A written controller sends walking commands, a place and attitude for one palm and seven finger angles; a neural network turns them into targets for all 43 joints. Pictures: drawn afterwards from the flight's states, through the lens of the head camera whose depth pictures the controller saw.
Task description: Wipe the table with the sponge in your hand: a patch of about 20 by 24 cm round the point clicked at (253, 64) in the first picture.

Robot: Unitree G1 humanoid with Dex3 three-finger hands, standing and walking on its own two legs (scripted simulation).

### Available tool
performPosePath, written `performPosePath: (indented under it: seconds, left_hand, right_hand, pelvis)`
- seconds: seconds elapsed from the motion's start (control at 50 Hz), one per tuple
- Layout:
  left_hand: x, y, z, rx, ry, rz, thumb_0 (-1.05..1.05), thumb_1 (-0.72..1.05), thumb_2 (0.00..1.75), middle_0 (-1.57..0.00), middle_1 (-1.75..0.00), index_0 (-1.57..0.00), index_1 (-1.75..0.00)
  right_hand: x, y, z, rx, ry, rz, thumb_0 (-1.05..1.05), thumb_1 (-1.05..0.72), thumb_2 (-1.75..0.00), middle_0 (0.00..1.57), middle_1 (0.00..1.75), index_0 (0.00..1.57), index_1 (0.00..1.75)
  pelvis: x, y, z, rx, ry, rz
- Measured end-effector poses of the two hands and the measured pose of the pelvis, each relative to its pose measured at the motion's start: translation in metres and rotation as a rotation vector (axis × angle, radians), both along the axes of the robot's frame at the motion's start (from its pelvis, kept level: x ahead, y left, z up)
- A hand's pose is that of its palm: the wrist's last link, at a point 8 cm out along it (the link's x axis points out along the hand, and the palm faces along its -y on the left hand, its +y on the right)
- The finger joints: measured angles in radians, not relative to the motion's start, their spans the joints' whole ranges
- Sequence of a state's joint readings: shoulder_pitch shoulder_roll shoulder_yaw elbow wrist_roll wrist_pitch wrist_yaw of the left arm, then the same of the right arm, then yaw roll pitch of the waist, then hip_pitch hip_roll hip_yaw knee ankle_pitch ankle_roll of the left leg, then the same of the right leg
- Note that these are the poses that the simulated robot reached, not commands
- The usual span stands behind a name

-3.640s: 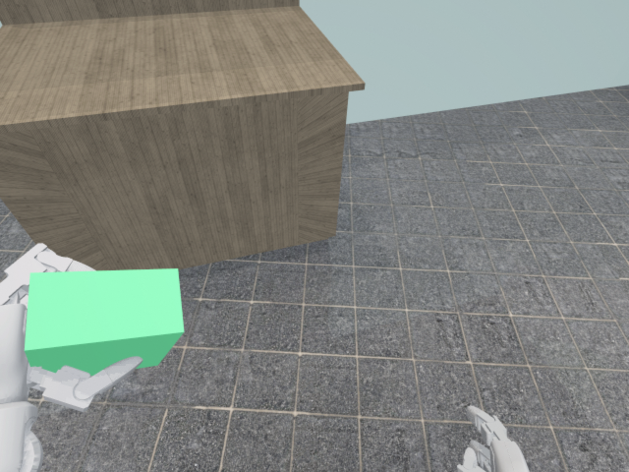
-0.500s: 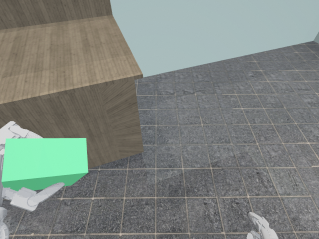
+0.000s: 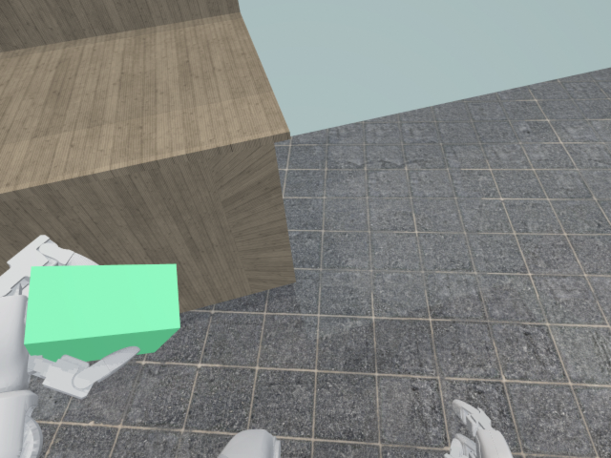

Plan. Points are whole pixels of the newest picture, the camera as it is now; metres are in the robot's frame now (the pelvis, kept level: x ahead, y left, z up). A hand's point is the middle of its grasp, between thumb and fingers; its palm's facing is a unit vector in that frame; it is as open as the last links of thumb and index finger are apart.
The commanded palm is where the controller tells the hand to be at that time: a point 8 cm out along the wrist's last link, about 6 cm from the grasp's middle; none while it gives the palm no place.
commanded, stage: take the last steps up to it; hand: left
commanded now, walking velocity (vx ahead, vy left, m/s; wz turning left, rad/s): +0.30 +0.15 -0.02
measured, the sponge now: (124, 316) +0.23 +0.20 +0.14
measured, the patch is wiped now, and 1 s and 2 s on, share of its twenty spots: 0.00 0.00 0.00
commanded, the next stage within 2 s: come to a stop and stand still in 1.88 s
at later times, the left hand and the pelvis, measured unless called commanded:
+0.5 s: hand (79, 217) +0.33 +0.27 +0.18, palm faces +0.33 -0.83 -0.44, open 10.4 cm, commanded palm +0.27 +0.32 +0.18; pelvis +0.10 +0.05 +0.00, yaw -3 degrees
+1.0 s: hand (94, 160) +0.43 +0.30 +0.18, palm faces +0.34 -0.83 -0.44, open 10.4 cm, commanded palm +0.38 +0.35 +0.18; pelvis +0.20 +0.08 -0.01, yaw -4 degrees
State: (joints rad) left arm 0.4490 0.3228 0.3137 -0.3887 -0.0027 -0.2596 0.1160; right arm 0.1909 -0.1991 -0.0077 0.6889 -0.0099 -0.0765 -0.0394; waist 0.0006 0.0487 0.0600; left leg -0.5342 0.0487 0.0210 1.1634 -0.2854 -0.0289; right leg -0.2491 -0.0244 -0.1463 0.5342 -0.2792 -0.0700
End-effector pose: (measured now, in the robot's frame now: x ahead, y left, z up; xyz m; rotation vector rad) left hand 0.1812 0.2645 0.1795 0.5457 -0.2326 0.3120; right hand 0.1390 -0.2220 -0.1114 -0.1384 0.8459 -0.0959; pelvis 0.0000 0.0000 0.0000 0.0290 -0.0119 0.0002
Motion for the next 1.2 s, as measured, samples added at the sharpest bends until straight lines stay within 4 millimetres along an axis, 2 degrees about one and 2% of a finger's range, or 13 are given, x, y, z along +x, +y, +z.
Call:
performPosePath:
  seconds: [0.12, 0.22, 0.3, 0.38, 0.48, 0.56, 0.64, 0.7, 0.82, 0.92, 1.0, 1.08, 1.2]
  left_hand:
    - [0.02, 0.007, 0.014, 0.069, 0.019, -0.035, -0.01, -0.51, 1.0, -0.69, -1.36, -0.7, -1.36]
    - [0.04, 0.026, 0.018, 0.05, -0.04, -0.024, 0.0, -0.51, 1.0, -0.69, -1.36, -0.7, -1.36]
    - [0.064, 0.046, 0.009, 0.007, -0.116, -0.03, 0.0, -0.51, 1.0, -0.69, -1.36, -0.7, -1.36]
    - [0.092, 0.057, 0.002, -0.019, -0.121, -0.035, -0.01, -0.51, 1.0, -0.69, -1.36, -0.7, -1.36]
    - [0.108, 0.048, 0.015, 0.002, -0.112, -0.082, -0.01, -0.51, 1.0, -0.69, -1.36, -0.7, -1.36]
    - [0.117, 0.04, 0.024, 0.052, -0.1, -0.088, -0.01, -0.51, 1.0, -0.69, -1.36, -0.7, -1.36]
    - [0.13, 0.038, 0.017, 0.089, -0.09, -0.037, -0.01, -0.51, 1.0, -0.69, -1.36, -0.7, -1.36]
    - [0.142, 0.041, 0.006, 0.027, -0.066, 0.001, -0.01, -0.51, 1.0, -0.69, -1.36, -0.7, -1.36]
    - [0.167, 0.04, 0.002, -0.009, -0.022, -0.028, -0.01, -0.51, 1.0, -0.69, -1.36, -0.7, -1.36]
    - [0.188, 0.052, 0.012, 0.017, -0.064, -0.082, -0.01, -0.51, 1.0, -0.69, -1.36, -0.7, -1.36]
    - [0.211, 0.075, 0.013, 0.03, -0.158, -0.095, -0.01, -0.51, 1.0, -0.69, -1.36, -0.7, -1.36]
    - [0.238, 0.09, 0.009, 0.004, -0.157, -0.064, -0.01, -0.51, 1.0, -0.69, -1.36, -0.7, -1.36]
    - [0.252, 0.074, 0.015, -0.001, -0.103, -0.095, -0.01, -0.51, 1.0, -0.69, -1.36, -0.7, -1.36]
  right_hand:
    - [0.015, -0.022, 0.02, -0.073, -0.011, -0.039, 0.01, -0.9, -0.9, 0.2, 0.3, 0.2, 0.3]
    - [0.034, -0.022, 0.031, -0.133, -0.034, -0.061, 0.01, -0.91, -0.9, 0.2, 0.3, 0.2, 0.3]
    - [0.058, -0.008, 0.031, -0.164, -0.081, -0.087, 0.01, -0.91, -0.9, 0.2, 0.3, 0.2, 0.3]
    - [0.079, 0.02, 0.032, -0.113, -0.124, -0.102, 0.01, -0.91, -0.9, 0.2, 0.3, 0.2, 0.3]
    - [0.097, 0.053, 0.031, -0.023, -0.14, -0.075, 0.01, -0.9, -0.9, 0.2, 0.3, 0.2, 0.3]
    - [0.108, 0.063, 0.019, 0.021, -0.11, -0.049, 0.01, -0.9, -0.9, 0.2, 0.3, 0.2, 0.3]
    - [0.123, 0.053, -0.005, 0.031, -0.067, -0.028, 0.01, -0.9, -0.9, 0.21, 0.3, 0.2, 0.3]
    - [0.133, 0.038, -0.01, 0.005, -0.011, -0.02, 0.01, -0.9, -0.9, 0.21, 0.3, 0.2, 0.3]
    - [0.153, 0.013, 0.017, -0.089, -0.002, -0.052, 0.01, -0.9, -0.9, 0.2, 0.3, 0.2, 0.3]
    - [0.176, 0.01, 0.037, -0.168, -0.052, -0.081, 0.01, -0.91, -0.9, 0.2, 0.3, 0.2, 0.3]
    - [0.198, 0.023, 0.038, -0.193, -0.11, -0.124, 0.01, -0.91, -0.9, 0.2, 0.3, 0.2, 0.3]
    - [0.216, 0.052, 0.036, -0.12, -0.132, -0.128, 0.01, -0.91, -0.9, 0.2, 0.3, 0.2, 0.3]
    - [0.233, 0.088, 0.027, -0.006, -0.123, -0.081, 0.01, -0.9, -0.9, 0.2, 0.3, 0.2, 0.3]
  pelvis:
    - [0.019, 0.006, 0.009, 0.021, 0.023, -0.008]
    - [0.043, 0.022, 0.006, 0.017, 0.018, -0.02]
    - [0.065, 0.041, -0.007, 0.001, 0.005, -0.036]
    - [0.077, 0.049, -0.008, -0.001, 0.0, -0.042]
    - [0.095, 0.05, -0.002, -0.016, 0.017, -0.054]
    - [0.113, 0.045, -0.001, -0.02, 0.019, -0.051]
    - [0.13, 0.037, -0.014, -0.023, 0.009, -0.033]
    - [0.139, 0.037, -0.012, -0.014, -0.001, -0.034]
    - [0.16, 0.042, 0.002, 0.004, 0.012, -0.029]
    - [0.183, 0.058, 0.002, 0.007, 0.008, -0.043]
    - [0.204, 0.077, -0.011, -0.007, -0.009, -0.062]
    - [0.217, 0.082, -0.008, -0.014, 0.001, -0.063]
    - [0.236, 0.08, -0.002, -0.023, 0.02, -0.076]
